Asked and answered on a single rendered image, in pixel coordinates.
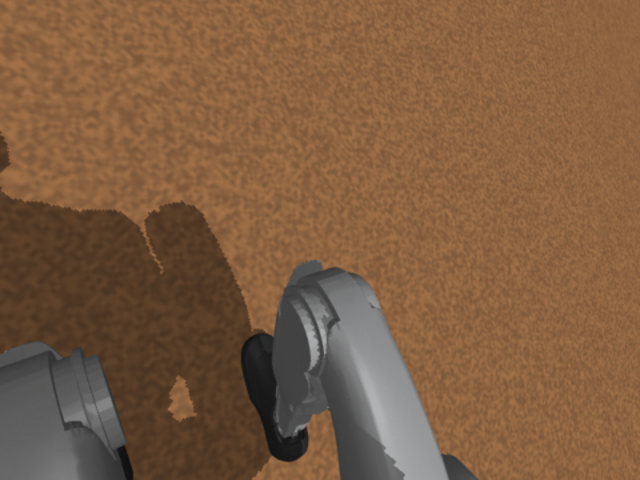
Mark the right robot foot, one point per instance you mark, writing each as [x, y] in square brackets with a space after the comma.
[256, 361]

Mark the left robot foot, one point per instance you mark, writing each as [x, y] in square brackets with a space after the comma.
[125, 463]

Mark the right robot hand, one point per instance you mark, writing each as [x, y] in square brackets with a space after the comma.
[456, 470]

